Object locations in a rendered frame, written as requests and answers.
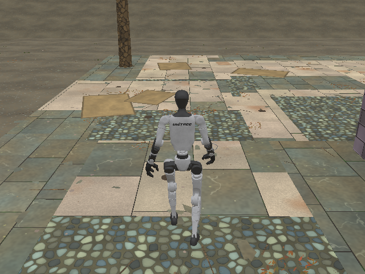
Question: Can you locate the robot right hand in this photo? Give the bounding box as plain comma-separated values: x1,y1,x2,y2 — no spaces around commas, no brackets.
202,154,215,165

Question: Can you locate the robot left shin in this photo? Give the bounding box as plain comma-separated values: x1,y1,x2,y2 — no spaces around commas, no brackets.
168,183,176,218

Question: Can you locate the left robot upper arm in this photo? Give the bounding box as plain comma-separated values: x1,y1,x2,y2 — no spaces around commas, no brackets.
155,115,170,147

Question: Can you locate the right robot upper arm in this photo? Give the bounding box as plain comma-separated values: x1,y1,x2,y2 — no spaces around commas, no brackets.
194,115,210,145

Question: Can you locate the robot left hand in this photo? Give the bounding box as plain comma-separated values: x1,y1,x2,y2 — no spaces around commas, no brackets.
145,162,159,177

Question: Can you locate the robot left thigh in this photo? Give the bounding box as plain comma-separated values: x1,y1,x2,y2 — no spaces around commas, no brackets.
164,159,177,192

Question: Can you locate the left robot forearm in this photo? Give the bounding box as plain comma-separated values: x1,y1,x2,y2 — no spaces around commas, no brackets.
147,138,160,164

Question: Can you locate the right robot forearm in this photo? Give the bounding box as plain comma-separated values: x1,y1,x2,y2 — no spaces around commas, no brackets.
204,137,214,156

